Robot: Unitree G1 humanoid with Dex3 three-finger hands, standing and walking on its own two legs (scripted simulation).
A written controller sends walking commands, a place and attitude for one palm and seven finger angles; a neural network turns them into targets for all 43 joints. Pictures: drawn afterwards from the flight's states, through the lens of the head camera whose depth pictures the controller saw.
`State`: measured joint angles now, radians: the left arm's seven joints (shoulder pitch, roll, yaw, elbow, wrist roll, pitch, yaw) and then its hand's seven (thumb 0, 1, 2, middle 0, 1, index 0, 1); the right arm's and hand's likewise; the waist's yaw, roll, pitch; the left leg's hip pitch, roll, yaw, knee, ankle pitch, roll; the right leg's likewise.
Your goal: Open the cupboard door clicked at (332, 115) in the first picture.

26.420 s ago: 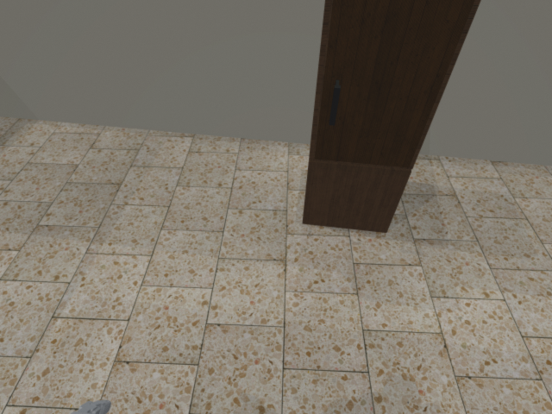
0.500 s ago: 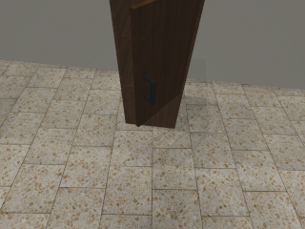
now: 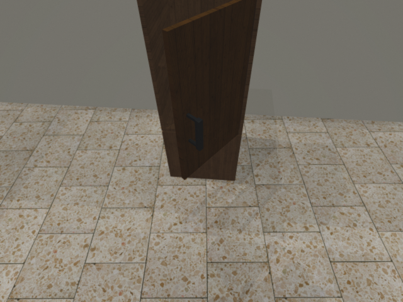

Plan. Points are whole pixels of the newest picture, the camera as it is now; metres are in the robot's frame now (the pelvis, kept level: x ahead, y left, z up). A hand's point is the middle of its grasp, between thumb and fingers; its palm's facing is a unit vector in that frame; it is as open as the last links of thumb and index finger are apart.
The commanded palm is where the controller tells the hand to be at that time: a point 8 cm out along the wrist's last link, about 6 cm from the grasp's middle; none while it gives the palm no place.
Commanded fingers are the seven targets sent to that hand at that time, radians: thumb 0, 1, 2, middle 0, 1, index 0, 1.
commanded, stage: let the arm hang, fingers relaxed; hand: left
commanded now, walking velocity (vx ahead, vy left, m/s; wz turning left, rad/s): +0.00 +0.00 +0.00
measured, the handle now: (194, 132) +0.64 +0.06 -0.09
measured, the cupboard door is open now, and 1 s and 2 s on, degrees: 53 53 53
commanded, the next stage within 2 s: look to check the result in 0.22 s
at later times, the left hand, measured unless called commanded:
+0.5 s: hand out of the picture +0.01 +0.16 -0.17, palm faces +0.05 -0.98 -0.20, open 7.4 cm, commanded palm none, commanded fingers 0.00 0.90 0.90 -0.20 -0.30 -0.20 -0.30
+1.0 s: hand out of the picture +0.03 +0.16 -0.17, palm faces +0.06 -0.98 -0.21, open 7.4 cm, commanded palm none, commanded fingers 0.00 0.90 0.90 -0.20 -0.30 -0.20 -0.30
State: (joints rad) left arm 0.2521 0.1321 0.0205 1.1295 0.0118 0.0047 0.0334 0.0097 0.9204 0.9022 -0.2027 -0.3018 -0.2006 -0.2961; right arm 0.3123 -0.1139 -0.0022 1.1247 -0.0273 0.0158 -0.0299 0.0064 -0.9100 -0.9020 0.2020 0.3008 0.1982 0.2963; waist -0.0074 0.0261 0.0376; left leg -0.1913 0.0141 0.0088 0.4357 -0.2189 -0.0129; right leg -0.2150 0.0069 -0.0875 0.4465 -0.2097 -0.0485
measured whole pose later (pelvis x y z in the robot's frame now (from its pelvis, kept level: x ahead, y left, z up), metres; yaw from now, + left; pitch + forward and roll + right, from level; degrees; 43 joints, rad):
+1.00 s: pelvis +0.03 -0.02 +0.00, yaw +0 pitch -1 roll +0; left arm 0.25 0.14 0.02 1.14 0.01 -0.01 0.03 0.01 0.91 0.90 -0.20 -0.30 -0.20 -0.30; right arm 0.27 -0.14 0.00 1.13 -0.02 0.01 -0.05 0.01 -0.91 -0.90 0.20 0.30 0.20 0.30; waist 0.00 0.03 0.06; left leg -0.13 0.04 0.00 0.40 -0.24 -0.04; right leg -0.16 0.03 -0.10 0.41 -0.24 -0.07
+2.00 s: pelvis +0.03 -0.04 +0.00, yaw -31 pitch +2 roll -1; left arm 0.16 0.25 0.09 0.90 0.02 0.06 -0.04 0.01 0.91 0.90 -0.20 -0.30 -0.20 -0.30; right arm 0.18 -0.20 -0.02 0.88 -0.04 0.02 -0.04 0.01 -0.91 -0.90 0.21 0.30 0.20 0.30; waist 0.03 0.00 0.12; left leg -0.23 0.11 0.07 0.51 -0.30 -0.04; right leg -0.46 0.01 -0.02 0.94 -0.47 0.04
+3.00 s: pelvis +0.10 -0.27 +0.00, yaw -65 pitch +1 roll +0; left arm 0.20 0.18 0.07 0.97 0.02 -0.03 -0.02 0.00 0.93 0.90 -0.20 -0.30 -0.20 -0.30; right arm 0.24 -0.20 -0.06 0.96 -0.03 0.00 0.00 0.01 -0.91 -0.90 0.20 0.30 0.20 0.30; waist -0.04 0.01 0.08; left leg -0.54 0.14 0.06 0.98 -0.30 -0.06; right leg -0.21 0.05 -0.05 0.46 -0.27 -0.07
